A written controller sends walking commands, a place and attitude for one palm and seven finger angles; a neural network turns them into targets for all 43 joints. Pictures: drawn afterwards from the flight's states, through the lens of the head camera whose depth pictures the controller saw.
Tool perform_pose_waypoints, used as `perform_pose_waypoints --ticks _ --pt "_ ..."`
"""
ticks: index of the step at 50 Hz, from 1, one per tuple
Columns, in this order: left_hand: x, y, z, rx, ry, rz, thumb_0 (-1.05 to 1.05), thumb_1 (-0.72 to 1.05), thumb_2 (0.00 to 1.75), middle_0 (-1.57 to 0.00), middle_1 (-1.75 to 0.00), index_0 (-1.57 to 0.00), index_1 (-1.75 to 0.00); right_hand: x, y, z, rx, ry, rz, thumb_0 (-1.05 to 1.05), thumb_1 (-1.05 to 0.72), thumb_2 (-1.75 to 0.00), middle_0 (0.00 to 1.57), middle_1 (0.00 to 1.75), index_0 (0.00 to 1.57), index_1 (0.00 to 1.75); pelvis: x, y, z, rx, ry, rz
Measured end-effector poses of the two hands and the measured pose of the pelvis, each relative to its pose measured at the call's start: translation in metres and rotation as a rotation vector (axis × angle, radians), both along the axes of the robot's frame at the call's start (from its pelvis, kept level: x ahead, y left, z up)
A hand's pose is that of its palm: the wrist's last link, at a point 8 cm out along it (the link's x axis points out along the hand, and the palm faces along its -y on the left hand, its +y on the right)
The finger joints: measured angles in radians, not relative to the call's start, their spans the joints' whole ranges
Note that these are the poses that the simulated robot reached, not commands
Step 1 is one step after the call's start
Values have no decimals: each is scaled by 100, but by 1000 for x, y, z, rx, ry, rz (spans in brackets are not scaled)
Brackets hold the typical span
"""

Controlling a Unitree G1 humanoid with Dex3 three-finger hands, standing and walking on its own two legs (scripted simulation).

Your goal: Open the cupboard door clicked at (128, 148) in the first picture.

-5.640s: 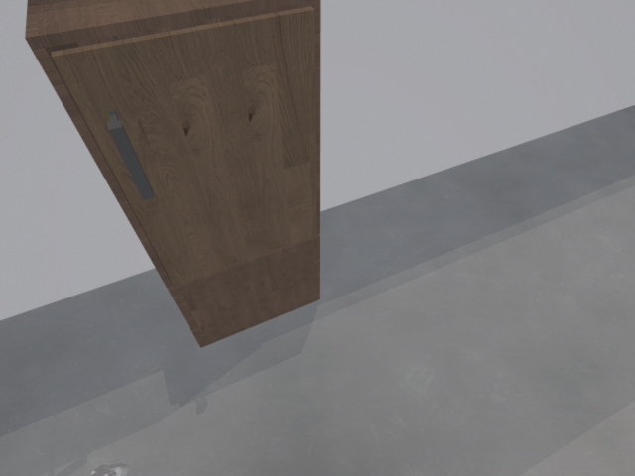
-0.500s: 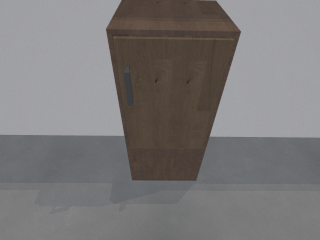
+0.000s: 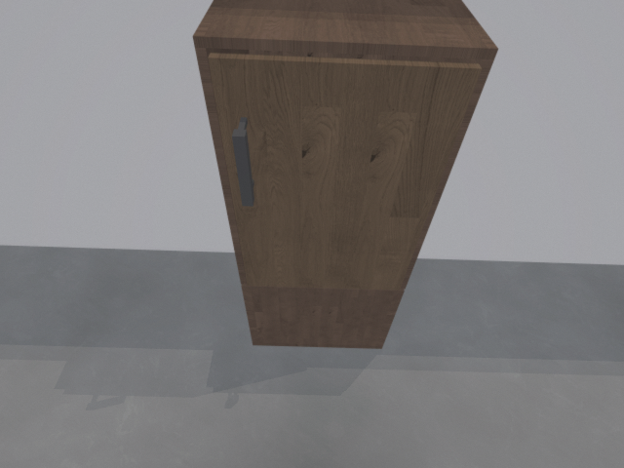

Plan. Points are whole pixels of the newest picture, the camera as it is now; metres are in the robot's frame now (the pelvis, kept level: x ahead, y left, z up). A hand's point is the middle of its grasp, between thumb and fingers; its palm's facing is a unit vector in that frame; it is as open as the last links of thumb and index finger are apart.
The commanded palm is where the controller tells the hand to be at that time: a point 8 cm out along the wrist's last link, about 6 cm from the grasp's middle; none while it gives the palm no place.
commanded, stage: shuffle to correct the standing spot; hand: left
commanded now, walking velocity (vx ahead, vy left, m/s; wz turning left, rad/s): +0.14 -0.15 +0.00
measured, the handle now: (245, 163) +0.58 +0.15 +0.06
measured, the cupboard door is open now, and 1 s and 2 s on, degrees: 0 0 0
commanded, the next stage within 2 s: come to a stop and stand still in 0.22 s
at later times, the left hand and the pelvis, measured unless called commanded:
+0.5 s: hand out of the picture +0.15 +0.14 -0.17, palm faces +0.04 -0.97 -0.25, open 7.3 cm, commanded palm none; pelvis +0.08 -0.06 +0.00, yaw +0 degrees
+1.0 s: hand out of the picture +0.11 +0.14 -0.17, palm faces +0.05 -0.97 -0.25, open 7.3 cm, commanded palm none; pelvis +0.09 -0.05 +0.00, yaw +0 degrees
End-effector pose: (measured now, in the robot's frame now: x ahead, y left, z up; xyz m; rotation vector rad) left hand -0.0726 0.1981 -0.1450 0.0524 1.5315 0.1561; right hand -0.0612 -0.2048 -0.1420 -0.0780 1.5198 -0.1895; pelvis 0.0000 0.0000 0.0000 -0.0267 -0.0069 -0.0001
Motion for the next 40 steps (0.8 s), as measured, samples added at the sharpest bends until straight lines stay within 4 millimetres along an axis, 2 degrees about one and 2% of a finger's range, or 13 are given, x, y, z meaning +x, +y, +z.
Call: perform_pose_waypoints --ticks 4,6,8,13,16,19,24,29,35,40 --pt "8 -4 -7 -23 24 25 0 91 90 -20 -30 -20 -30 33 0 1 -25 -43 19 1 -91 -89 20 30 20 29 18 4 -3 9 3 2" --pt "21 -5 -7 -31 43 -6 0 91 90 -20 -30 -20 -30 47 -1 2 -39 -85 7 1 -91 -89 20 30 20 29 27 3 -2 14 4 -16" --pt "44 -4 -5 -29 31 -37 0 91 90 -20 -30 -20 -30 54 -3 5 -44 -102 -4 0 -91 -89 20 30 20 29 34 -1 1 14 4 -23" --pt "124 2 2 30 -89 -93 2 94 90 -20 -30 -20 -30 54 -17 6 -28 -45 -26 0 -91 -89 20 30 20 29 53 -20 5 13 6 -23" --pt "166 7 3 92 -184 -97 3 95 90 -20 -30 -20 -30 56 -38 -6 -18 9 -36 0 -91 -89 20 30 20 29 67 -38 -5 20 -1 -10" --pt "192 6 6 144 -264 -77 3 94 90 -20 -30 -20 -30 70 -62 -14 -29 47 -13 0 -91 -89 20 30 20 29 75 -49 -11 8 -14 5" --pt "209 -11 13 143 -280 -84 1 93 90 -20 -30 -20 -30 127 -90 -5 -69 -60 21 1 -91 -89 20 30 20 29 84 -55 -2 7 -17 9" --pt "218 -28 5 87 -289 -83 1 92 90 -20 -30 -20 -30 177 -89 2 -79 -194 54 0 -92 -89 19 30 20 29 87 -54 -1 0 -21 4" --pt "216 -22 5 81 -283 -59 0 94 90 -21 -30 -21 -30 203 -75 12 -69 -260 90 0 -94 -89 20 30 20 29 88 -51 3 26 -34 -7" --pt "197 -20 11 97 -259 -85 0 93 90 -21 -30 -20 -30 217 -72 14 -44 -304 122 0 -94 -89 20 30 20 29 87 -50 6 34 -37 -3"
